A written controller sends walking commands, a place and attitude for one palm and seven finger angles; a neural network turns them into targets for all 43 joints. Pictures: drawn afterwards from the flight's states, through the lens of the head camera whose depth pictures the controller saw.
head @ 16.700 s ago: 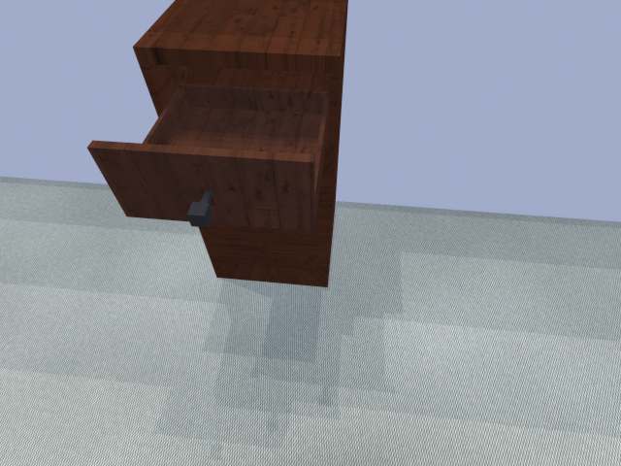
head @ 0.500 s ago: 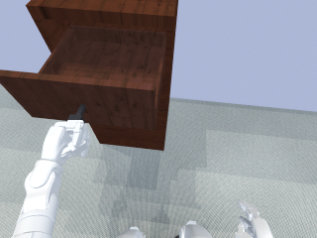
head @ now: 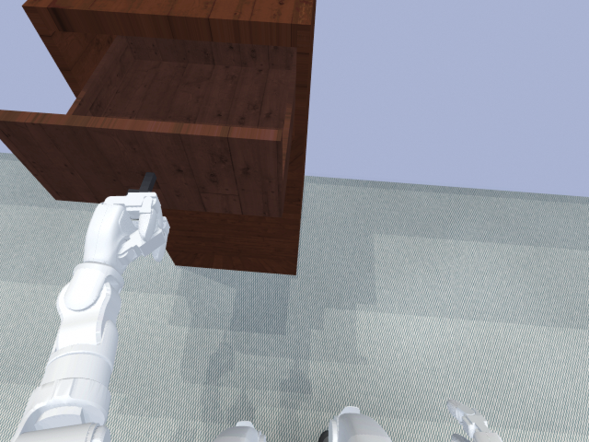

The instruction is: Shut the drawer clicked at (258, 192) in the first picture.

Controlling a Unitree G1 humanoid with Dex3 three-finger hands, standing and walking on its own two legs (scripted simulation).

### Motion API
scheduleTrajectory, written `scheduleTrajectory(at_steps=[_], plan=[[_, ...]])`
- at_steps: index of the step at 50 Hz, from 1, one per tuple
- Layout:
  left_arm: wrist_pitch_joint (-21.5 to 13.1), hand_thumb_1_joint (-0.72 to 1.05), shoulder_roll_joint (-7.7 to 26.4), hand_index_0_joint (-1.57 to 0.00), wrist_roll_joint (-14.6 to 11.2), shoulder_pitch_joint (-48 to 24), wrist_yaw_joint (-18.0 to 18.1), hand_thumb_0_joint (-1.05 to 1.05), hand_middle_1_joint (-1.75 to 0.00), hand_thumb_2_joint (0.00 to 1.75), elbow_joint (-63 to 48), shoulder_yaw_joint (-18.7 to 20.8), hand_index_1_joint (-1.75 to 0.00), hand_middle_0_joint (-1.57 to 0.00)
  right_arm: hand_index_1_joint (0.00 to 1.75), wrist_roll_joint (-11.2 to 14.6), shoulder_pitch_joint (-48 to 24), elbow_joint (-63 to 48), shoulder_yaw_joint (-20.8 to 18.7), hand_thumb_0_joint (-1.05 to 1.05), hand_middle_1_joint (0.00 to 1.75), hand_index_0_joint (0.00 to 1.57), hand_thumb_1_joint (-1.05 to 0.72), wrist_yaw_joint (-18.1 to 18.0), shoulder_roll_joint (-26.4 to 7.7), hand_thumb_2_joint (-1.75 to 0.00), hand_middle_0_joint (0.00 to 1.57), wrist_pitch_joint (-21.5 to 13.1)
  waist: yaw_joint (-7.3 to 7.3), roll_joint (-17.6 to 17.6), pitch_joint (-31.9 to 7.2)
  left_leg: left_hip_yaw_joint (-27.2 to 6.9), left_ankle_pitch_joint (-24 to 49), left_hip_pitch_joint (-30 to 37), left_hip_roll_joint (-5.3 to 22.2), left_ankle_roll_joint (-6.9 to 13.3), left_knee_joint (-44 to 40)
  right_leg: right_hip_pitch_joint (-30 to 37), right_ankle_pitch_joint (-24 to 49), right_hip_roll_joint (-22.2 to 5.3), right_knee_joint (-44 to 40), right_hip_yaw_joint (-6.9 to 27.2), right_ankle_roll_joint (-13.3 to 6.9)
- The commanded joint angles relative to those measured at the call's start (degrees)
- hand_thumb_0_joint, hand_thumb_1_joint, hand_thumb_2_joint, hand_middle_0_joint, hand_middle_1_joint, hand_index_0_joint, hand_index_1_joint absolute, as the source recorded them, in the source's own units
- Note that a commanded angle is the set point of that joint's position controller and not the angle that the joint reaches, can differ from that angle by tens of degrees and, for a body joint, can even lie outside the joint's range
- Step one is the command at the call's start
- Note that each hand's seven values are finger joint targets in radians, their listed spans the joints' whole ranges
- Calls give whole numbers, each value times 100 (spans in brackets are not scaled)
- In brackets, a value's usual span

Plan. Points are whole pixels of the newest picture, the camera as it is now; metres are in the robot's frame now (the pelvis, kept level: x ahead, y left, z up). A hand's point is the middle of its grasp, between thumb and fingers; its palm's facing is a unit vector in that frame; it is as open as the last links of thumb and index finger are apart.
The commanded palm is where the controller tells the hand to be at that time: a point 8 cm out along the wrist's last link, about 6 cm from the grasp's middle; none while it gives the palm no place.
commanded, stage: push the drawer shut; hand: left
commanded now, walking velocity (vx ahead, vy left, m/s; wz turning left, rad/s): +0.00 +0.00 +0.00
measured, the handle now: (143, 195) +0.44 +0.22 +0.05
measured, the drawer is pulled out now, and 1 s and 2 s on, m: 0.20 0.08 0.00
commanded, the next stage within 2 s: pull the fist back off the drawer in 1.90 s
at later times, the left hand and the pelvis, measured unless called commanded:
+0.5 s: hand (174, 194) +0.44 +0.18 +0.05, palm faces -0.06 -1.00 -0.04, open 3.3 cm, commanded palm +0.43 +0.22 +0.05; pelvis +0.00 +0.00 -0.01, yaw -1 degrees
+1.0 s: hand (184, 164) +0.50 +0.18 +0.05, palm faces -0.07 -1.00 -0.03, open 3.3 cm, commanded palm +0.49 +0.22 +0.05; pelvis +0.00 +0.00 -0.01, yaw -1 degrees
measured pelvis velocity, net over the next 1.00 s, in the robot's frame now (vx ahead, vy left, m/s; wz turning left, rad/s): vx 0.00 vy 0.00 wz -0.02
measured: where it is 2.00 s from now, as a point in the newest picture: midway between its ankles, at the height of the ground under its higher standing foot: outside the picture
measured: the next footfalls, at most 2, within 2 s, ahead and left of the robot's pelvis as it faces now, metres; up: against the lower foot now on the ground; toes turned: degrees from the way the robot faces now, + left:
none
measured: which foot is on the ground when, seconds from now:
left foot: down 0.00-1.00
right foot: down 0.00-1.00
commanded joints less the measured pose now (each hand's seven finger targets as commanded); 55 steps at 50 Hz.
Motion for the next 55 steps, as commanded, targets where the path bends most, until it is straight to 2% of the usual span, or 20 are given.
scheduleTrajectory(at_steps=[1, 4, 7, 10, 12, 15, 17, 20, 23, 26, 27, 31, 37, 39, 40, 43, 47, 50, 53, 55], plan=[[-427, 90, 1013, -140, -46, -2468, 73, 0, -160, 90, -968, 143, -160, -140, 30, 30, 286, -532, -324, 0, 30, 20, -90, -46, -803, -90, 20, -184, -220, 275, -1887, -457, 1788, 573, 104, -197, -813, 1377, 1185, 88, -454, 478, 39], [-475, 90, 1127, -140, -13, -2715, 92, 0, -160, 90, -793, 227, -160, -140, 30, 9, 340, -511, -334, 0, 30, 20, -90, -33, -823, -90, 20, -129, -197, 262, -2070, -442, 1749, 542, 87, -201, -788, 1471, 1193, 74, -452, 509, 40], [-466, 90, 1306, -140, 37, -3180, 66, 0, -160, 90, -329, 327, -160, -140, 30, 7, 406, -428, -310, 0, 30, 20, -90, -49, -858, -90, 20, -52, -287, 57, -1903, -465, 1617, 337, 100, -179, -747, 1343, 1125, 93, -416, 504, 43], [-511, 90, 1303, -140, 54, -3501, 38, 0, -160, 90, -161, 298, -160, -140, 30, -6, 462, -402, -309, 0, 30, 20, -90, -40, -858, -90, 20, -10, -321, 271, -2090, -444, 1647, 410, 80, -162, -680, 1290, 1149, 100, -391, 530, 34], [-526, 90, 1539, -140, 79, -3427, 31, 0, -160, 90, 31, 525, -160, -140, 30, -17, 541, -396, -316, 0, 30, 20, -90, -32, -882, -90, 20, 47, -243, 133, -2281, -447, 1829, 385, 85, -174, -675, 1474, 1326, 105, -360, 539, 33], [-562, 90, 1461, -140, 103, -3717, 25, 0, -160, 90, 163, 415, -160, -140, 30, -24, 566, -395, -302, 0, 30, 20, -90, -10, -872, -90, 20, 103, -304, 409, -2224, -460, 1862, 448, 98, -186, -640, 1252, 1273, 119, -324, 514, 15], [-584, 90, 1521, -140, 129, -3926, 48, 0, -160, 90, 397, 447, -160, -140, 30, -24, 619, -360, -299, 0, 30, 20, -90, -5, -888, -90, 20, 150, -370, 76, -2168, -456, 1714, 265, 112, -154, -627, 1256, 1206, 134, -348, 530, 44], [-670, 90, 1401, -140, 195, -4192, 65, 0, -160, 90, 322, 296, -160, -140, 30, -50, 725, -369, -333, 0, 30, 20, -90, 25, -902, -90, 20, 191, -389, 468, -2493, -514, 2038, 621, 122, -194, -568, 1075, 1309, 157, -235, 493, 15], [-692, 90, 1486, -140, 244, -4447, 114, 0, -160, 90, 555, 367, -160, -140, 30, -70, 826, -280, -348, 0, 30, 20, -90, 46, -918, -90, 20, 267, -466, 263, -2476, -525, 2039, 546, 142, -185, -532, 1017, 1301, 168, -250, 487, 48], [-718, 90, 1470, -140, 267, -4567, 106, 0, -160, 90, 810, 374, -160, -140, 30, -84, 902, -232, -347, 0, 30, 20, -90, 66, -926, -90, 20, 326, -505, 347, -2444, -491, 1943, 513, 127, -157, -505, 963, 1250, 189, -287, 512, 40], [-722, 90, 1658, -140, 274, -4684, 108, 0, -160, 90, 847, 497, -160, -140, 30, -90, 930, -211, -350, 0, 30, 20, -90, 55, -948, -90, 20, 350, -536, 190, -2454, -473, 1877, 381, 131, -130, -478, 1048, 1290, 186, -286, 535, 52], [-744, 90, 1577, -140, 285, -4802, 28, 0, -160, 90, 940, 409, -160, -140, 30, -105, 1006, -207, -338, 0, 30, 20, -90, 74, -921, -90, 20, 424, -546, 411, -2582, -496, 2086, 546, 138, -141, -467, 1006, 1405, 213, -256, 520, 36], [-722, 90, 1928, -140, 344, -5111, 41, 0, -160, 90, 1111, 629, -160, -140, 30, -143, 1137, -163, -340, 0, 30, 20, -90, 80, -965, -90, 20, 539, -595, 478, -2655, -503, 2219, 476, 151, -135, -387, 998, 1529, 230, -225, 539, 40], [-719, 90, 1733, -140, 348, -5280, 56, 0, -160, 90, 1106, 483, -160, -140, 30, -155, 1165, -150, -343, 0, 30, 20, -90, 101, -940, -90, 20, 556, -672, 513, -2634, -528, 2271, 553, 163, -137, -377, 897, 1518, 240, -242, 520, 48], [-712, 90, 1937, -140, 347, -5219, 78, 0, -160, 90, 1206, 647, -160, -140, 30, -160, 1196, -149, -348, 0, 30, 20, -90, 97, -981, -90, 20, 581, -661, 452, -2601, -508, 2292, 492, 163, -118, -327, 901, 1565, 255, -234, 527, 38], [-689, 90, 1952, -140, 418, -5602, 90, 0, -160, 90, 1342, 570, -160, -140, 30, -166, 1216, -104, -320, 0, 30, 20, -90, 97, -977, -90, 20, 609, -780, 580, -2527, -521, 2056, 385, 162, -114, -319, 739, 1365, 247, -241, 544, 58], [-690, 90, 2308, -140, 481, -5693, 129, 0, -160, 90, 1376, 840, -160, -140, 30, -209, 1341, -105, -327, 0, 30, 20, -90, 102, -1023, -90, 20, 663, -740, 635, -2879, -573, 2477, 548, 186, -148, -242, 814, 1631, 263, -150, 511, 43], [-690, 90, 2257, -140, 463, -5671, 105, 0, -160, 90, 1290, 822, -160, -140, 30, -232, 1366, -166, -323, 0, 30, 20, -90, 131, -998, -90, 20, 703, -735, 754, -3028, -548, 2730, 608, 186, -142, -183, 917, 1892, 282, -125, 528, 25], [-646, 90, 2464, -140, 479, -5799, 107, 0, -160, 90, 1423, 961, -160, -140, 30, -222, 1391, -131, -317, 0, 30, 20, -90, 129, -1017, -90, 20, 755, -797, 553, -2856, -517, 2510, 355, 205, -112, -180, 973, 1839, 290, -180, 555, 56], [-680, 90, 2567, -140, 518, -5977, 127, 0, -160, 90, 1249, 999, -160, -140, 30, -242, 1411, -170, -308, 0, 30, 20, -90, 125, -1024, -90, 20, 773, -774, 854, -3018, -534, 2648, 472, 193, -122, -163, 964, 1924, 287, -122, 560, 25]])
